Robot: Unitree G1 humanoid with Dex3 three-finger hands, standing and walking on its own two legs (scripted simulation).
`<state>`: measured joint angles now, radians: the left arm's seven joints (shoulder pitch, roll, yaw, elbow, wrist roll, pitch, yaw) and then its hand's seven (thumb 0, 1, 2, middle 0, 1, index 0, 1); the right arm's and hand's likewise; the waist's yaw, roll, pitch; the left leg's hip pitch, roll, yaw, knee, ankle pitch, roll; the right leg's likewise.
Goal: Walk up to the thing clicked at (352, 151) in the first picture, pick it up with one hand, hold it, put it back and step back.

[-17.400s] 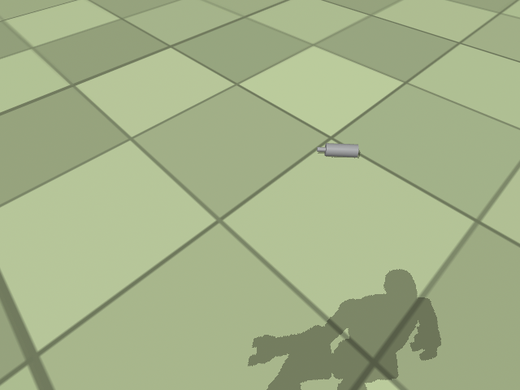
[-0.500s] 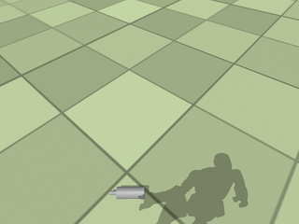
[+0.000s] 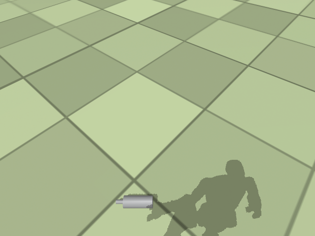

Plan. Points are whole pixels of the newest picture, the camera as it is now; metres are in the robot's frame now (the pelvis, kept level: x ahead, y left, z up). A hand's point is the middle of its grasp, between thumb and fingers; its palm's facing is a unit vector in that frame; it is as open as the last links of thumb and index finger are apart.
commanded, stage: stand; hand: left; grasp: from above
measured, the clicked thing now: (134, 201) +0.43 +0.19 -0.75
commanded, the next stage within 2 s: rise first in 0.18 s
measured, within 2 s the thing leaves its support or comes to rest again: neither
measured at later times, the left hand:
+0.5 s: hand out of the picture +0.14 +0.25 -0.17, palm faces +0.01 -0.94 -0.34, open 8.9 cm
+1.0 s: hand out of the picture +0.11 +0.25 -0.22, palm faces -0.13 -0.89 -0.43, open 14.1 cm
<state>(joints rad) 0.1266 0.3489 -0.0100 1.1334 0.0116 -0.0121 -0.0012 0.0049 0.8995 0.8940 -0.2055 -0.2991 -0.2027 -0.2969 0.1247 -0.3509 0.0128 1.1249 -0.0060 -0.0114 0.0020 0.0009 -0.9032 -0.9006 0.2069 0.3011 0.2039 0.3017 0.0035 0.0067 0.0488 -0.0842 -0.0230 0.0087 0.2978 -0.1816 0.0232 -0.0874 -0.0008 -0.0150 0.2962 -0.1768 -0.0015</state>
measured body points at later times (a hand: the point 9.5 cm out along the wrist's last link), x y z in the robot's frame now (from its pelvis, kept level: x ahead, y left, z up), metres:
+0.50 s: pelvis -0.02 +0.00 -0.02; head +0.04 +0.00 +0.42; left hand +0.14 +0.30 -0.14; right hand +0.09 -0.27 -0.14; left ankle -0.01 +0.10 -0.75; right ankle -0.01 -0.12 -0.75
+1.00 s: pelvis -0.02 +0.00 -0.09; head +0.06 +0.01 +0.35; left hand +0.12 +0.30 -0.19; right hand +0.14 -0.25 -0.17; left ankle -0.01 +0.10 -0.75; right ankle -0.01 -0.12 -0.75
